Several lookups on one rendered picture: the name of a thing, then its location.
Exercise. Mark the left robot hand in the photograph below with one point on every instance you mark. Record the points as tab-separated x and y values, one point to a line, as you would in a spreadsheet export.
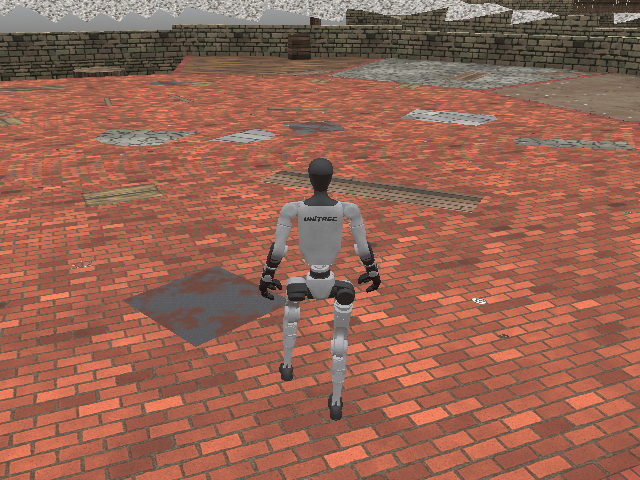
271	285

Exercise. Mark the right robot thigh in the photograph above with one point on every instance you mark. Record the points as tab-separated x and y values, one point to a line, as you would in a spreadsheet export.
344	295

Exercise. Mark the robot left upper arm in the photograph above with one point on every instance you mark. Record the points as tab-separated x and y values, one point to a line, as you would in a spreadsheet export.
288	211

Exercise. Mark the robot right upper arm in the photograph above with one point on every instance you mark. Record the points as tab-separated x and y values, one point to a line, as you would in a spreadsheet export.
352	212

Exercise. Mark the robot left forearm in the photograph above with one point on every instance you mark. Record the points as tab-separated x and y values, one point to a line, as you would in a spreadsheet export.
271	266

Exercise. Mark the humanoid robot head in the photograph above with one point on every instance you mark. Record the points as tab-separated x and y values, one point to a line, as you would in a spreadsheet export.
320	173

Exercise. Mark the right robot hand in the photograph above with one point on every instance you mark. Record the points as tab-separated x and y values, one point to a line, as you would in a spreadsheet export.
366	278

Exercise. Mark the robot right forearm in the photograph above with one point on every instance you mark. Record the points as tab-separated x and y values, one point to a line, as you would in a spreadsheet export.
370	263

